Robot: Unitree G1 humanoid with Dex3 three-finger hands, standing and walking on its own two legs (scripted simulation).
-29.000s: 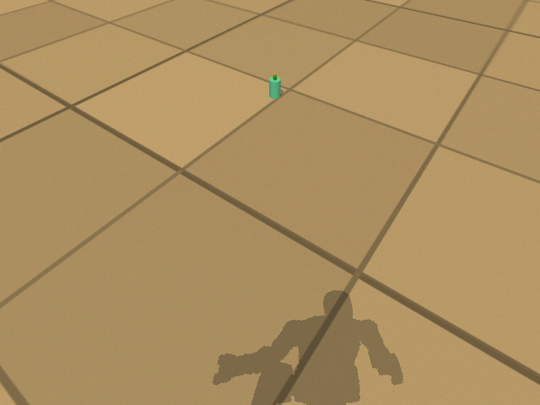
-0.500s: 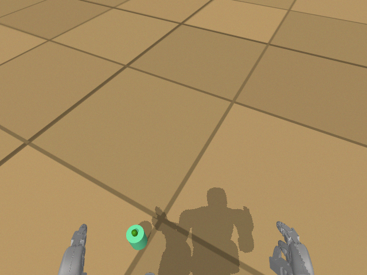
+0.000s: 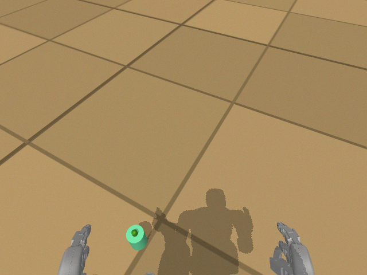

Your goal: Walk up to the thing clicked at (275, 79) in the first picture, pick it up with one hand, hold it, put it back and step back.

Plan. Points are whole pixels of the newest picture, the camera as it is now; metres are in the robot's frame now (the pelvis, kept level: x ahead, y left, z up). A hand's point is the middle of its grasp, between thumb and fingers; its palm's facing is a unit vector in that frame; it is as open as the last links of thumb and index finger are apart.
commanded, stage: stand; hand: left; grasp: from the side
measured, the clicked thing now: (136, 236) +0.40 +0.23 -0.64
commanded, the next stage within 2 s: none
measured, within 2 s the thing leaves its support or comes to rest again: neither
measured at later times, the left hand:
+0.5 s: hand out of the picture +0.08 +0.25 -0.11, palm faces -0.01 -0.93 -0.37, open 7.6 cm
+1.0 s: hand out of the picture +0.05 +0.25 -0.10, palm faces +0.00 -0.94 -0.34, open 7.4 cm
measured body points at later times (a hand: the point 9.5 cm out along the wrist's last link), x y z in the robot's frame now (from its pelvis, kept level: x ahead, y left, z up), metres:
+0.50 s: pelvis +0.00 +0.00 +0.03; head +0.01 +0.00 +0.48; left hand +0.08 +0.29 -0.08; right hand +0.09 -0.29 -0.09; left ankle +0.01 +0.13 -0.69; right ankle -0.01 -0.13 -0.69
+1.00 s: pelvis -0.01 +0.01 +0.06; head -0.01 +0.00 +0.51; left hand +0.05 +0.30 -0.08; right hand +0.06 -0.28 -0.09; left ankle +0.01 +0.13 -0.69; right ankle -0.01 -0.13 -0.69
